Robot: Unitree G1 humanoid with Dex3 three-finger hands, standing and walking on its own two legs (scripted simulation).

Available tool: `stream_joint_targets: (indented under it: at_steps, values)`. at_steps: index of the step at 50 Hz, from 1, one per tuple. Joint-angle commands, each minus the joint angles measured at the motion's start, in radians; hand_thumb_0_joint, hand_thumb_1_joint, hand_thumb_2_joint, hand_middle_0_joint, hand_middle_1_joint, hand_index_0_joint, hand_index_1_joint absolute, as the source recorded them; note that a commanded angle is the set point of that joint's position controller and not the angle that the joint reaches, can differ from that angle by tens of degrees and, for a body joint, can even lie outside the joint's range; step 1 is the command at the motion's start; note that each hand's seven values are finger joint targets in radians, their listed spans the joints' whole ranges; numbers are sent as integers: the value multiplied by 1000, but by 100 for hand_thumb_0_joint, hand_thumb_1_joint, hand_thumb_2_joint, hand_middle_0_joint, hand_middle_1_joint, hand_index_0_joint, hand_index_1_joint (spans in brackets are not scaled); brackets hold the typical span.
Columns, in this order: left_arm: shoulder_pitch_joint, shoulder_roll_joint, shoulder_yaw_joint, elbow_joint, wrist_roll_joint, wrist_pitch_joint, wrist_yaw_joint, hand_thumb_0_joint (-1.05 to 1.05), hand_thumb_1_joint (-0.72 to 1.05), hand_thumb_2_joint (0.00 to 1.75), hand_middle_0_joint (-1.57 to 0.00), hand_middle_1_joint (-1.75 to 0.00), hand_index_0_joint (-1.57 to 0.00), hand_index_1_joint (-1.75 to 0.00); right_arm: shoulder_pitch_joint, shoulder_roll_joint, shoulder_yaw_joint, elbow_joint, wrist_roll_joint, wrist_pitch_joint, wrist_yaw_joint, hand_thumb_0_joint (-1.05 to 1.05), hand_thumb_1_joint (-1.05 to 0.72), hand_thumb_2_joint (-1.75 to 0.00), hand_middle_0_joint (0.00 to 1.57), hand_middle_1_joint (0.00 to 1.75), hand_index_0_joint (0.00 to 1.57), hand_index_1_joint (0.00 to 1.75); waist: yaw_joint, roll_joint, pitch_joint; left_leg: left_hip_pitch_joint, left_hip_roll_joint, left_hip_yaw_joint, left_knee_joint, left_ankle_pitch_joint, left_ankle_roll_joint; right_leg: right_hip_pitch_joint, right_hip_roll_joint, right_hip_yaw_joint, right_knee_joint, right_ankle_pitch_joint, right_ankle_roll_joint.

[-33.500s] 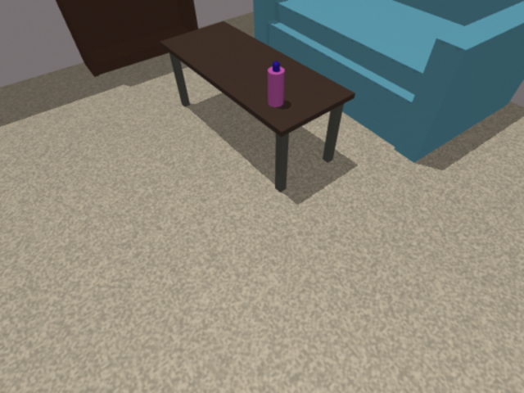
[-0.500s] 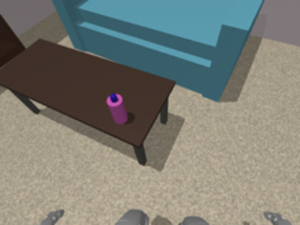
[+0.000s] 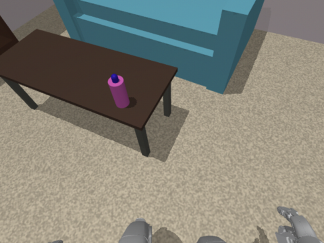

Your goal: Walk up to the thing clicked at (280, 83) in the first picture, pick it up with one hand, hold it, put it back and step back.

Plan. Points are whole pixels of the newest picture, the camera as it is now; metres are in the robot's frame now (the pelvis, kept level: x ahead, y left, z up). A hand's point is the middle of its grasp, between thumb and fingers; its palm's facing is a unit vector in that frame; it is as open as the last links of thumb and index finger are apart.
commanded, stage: step back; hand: left
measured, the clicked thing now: (118, 89) +0.77 +0.23 -0.23
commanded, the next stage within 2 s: stand in 1.82 s
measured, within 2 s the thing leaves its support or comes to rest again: neither
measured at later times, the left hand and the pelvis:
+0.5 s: hand out of the picture -0.06 +0.27 -0.13, palm faces +0.04 -0.92 -0.38, open 7.4 cm; pelvis -0.16 -0.01 +0.01, yaw +2 degrees
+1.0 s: hand out of the picture -0.25 +0.26 -0.13, palm faces +0.11 -0.90 -0.43, open 7.4 cm; pelvis -0.30 -0.03 +0.01, yaw +6 degrees
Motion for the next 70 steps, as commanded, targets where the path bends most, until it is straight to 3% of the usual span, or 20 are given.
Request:
stream_joint_targets:
  at_steps: [1,5,10,13,16,20,25,29,30,31,32,35,42,45,48,57,59,60,68,70]
  values:
    - [-30,336,85,-126,7,-42,21,0,90,90,-20,-30,-20,-30,-10,-202,-68,-73,12,-12,-28,0,-90,-90,20,30,20,30,28,-201,-116,-20,-149,-159,469,-265,10,-177,-423,457,-342,346,-285]
    - [-87,264,72,-145,14,-38,33,0,90,90,-20,-30,-20,-30,82,-172,-49,-31,11,-28,-28,0,-90,-90,20,30,20,30,0,-213,-145,2,-152,-78,413,-197,-2,-54,-269,177,-203,548,-202]
    - [-12,261,66,-144,10,-23,44,0,90,90,-20,-30,-20,-30,75,-151,-48,-41,-6,-32,-20,0,-90,-90,20,30,20,30,41,-264,-204,27,-95,11,14,-216,6,151,-302,214,-143,637,-196]
    - [-58,248,48,-159,-9,-3,35,0,90,90,-20,-30,-20,-30,179,-158,-62,11,-14,-41,-15,0,-90,-90,20,30,20,30,-7,-200,-255,245,-96,68,-348,102,26,60,-253,167,-12,528,-125]
    - [-109,226,54,-166,-10,1,44,0,90,90,-20,-30,-20,-30,93,-367,-105,-30,-21,-42,-4,0,-90,-90,20,30,20,30,-49,171,-222,149,369,-519,-432,351,343,-179,12,93,439,-265,-4]
    - [6,222,56,-93,-25,5,32,0,90,90,-20,-30,-20,-30,-24,-230,-63,-39,-25,-46,-21,0,-90,-90,20,30,20,30,48,54,-176,156,204,-192,-330,418,248,-192,31,141,580,-114,-13]
    - [-12,189,46,-91,-11,-10,19,0,90,90,-20,-30,-20,-30,44,-225,-69,-38,-31,-29,-16,0,-90,-90,20,30,20,30,-7,131,-190,295,194,-176,-282,431,257,-157,-16,49,200,-139,23]
    - [108,189,45,-18,1,-30,22,0,90,90,-20,-30,-20,-30,12,-233,-61,-42,-4,0,-6,0,-90,-90,20,30,20,30,33,130,-288,232,122,-108,-165,310,153,90,-15,-46,-289,144,-14]
    - [105,245,61,-18,15,-38,24,0,90,90,-20,-30,-20,-30,12,-188,-47,-51,0,0,-3,0,-90,-90,20,30,20,30,30,24,-259,69,54,-84,-82,161,98,143,-103,118,-282,139,-40]
    - [78,357,92,-40,20,-36,23,0,90,90,-20,-30,-20,-30,-22,-139,-35,-84,8,-7,-9,0,-90,-90,20,30,20,30,55,-260,-204,-133,-149,-31,86,-145,30,115,-319,406,-334,199,-156]
    - [20,426,105,-72,22,-36,28,0,90,90,-20,-30,-20,-30,-39,-164,-53,-81,-1,0,-24,0,-90,-90,20,30,20,30,92,-324,-160,-75,-134,-105,332,-323,-1,-122,-514,589,-393,222,-317]
    - [-128,284,62,-94,14,-48,40,0,90,90,-20,-30,-20,-30,52,-183,-55,-18,14,-1,-21,0,-90,-90,20,30,20,30,-28,-115,-134,-37,-165,-138,489,-181,3,-105,-311,211,-224,502,-211]
    - [8,299,71,-55,23,-56,31,0,90,90,-20,-30,-20,-30,14,-166,-54,-6,-21,-25,1,0,-90,-90,20,30,20,30,72,-236,-155,18,-86,16,40,-242,-6,64,-304,253,-274,-15,-190]
    - [-54,286,56,-58,10,-45,22,0,90,90,-20,-30,-20,-30,147,-156,-66,78,-19,-45,10,0,-90,-90,20,30,20,30,-3,-213,-185,325,-88,65,-348,-81,32,-93,-277,190,-208,-61,-134]
    - [-78,240,39,-29,-6,-45,20,0,90,90,-20,-30,-20,-30,74,-313,-87,65,-29,-65,10,0,-90,-90,20,30,20,30,-33,105,-122,157,286,-525,-560,-570,251,-262,-90,28,189,-191,0]
    - [46,205,42,91,7,-89,6,0,90,90,-20,-30,-20,-30,1,-158,-45,76,-20,-59,20,0,-90,-90,20,30,20,30,47,21,-122,24,65,-93,-290,-212,92,205,-34,-5,-283,89,-27]
    - [54,328,63,93,15,-100,12,0,90,90,-20,-30,-20,-30,1,-124,-37,76,-13,-55,13,0,-90,-90,20,30,20,30,60,-227,-99,-51,-87,-6,23,-271,26,70,-351,503,-470,-338,-169]
    - [-10,334,64,63,14,-103,11,0,90,90,-20,-30,-20,-30,31,-162,-50,92,-18,-57,10,0,-90,-90,20,30,20,30,35,-179,-55,-11,-49,-50,86,-247,15,-23,-417,551,-480,-360,-227]
    - [-80,243,24,50,-1,-92,4,0,90,90,-20,-30,-20,-30,117,-117,-56,161,-22,-84,18,0,-90,-90,20,30,20,30,-23,-171,-160,322,-69,74,-299,-1,19,-104,-234,149,-254,151,-115]
    - [-67,167,-5,43,-13,-85,0,0,90,90,-20,-30,-20,-30,100,-175,-69,156,-39,-91,7,0,-90,-90,20,30,20,30,-25,-20,-191,394,92,-169,-408,4,67,-196,-138,68,-112,183,-42]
